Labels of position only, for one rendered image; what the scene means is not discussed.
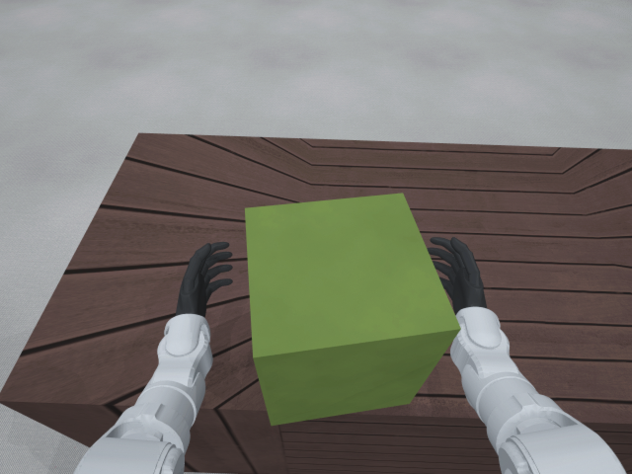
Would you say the left robot hand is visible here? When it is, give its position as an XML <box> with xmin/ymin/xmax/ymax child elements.
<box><xmin>176</xmin><ymin>242</ymin><xmax>233</xmax><ymax>318</ymax></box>

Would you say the pedestal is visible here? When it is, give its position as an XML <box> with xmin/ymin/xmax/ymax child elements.
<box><xmin>0</xmin><ymin>133</ymin><xmax>632</xmax><ymax>474</ymax></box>

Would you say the carton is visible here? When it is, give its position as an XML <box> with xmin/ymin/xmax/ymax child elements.
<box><xmin>245</xmin><ymin>193</ymin><xmax>461</xmax><ymax>426</ymax></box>

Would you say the robot right upper arm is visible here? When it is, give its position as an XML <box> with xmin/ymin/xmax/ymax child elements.
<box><xmin>499</xmin><ymin>425</ymin><xmax>622</xmax><ymax>474</ymax></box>

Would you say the right robot forearm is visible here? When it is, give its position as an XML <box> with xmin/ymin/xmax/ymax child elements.
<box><xmin>450</xmin><ymin>307</ymin><xmax>627</xmax><ymax>474</ymax></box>

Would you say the right robot hand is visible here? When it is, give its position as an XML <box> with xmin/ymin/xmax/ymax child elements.
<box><xmin>427</xmin><ymin>237</ymin><xmax>487</xmax><ymax>315</ymax></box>

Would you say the robot left upper arm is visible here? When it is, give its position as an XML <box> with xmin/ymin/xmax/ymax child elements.
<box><xmin>78</xmin><ymin>437</ymin><xmax>185</xmax><ymax>474</ymax></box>

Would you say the left robot forearm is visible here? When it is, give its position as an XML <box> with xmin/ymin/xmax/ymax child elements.
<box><xmin>73</xmin><ymin>314</ymin><xmax>213</xmax><ymax>474</ymax></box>

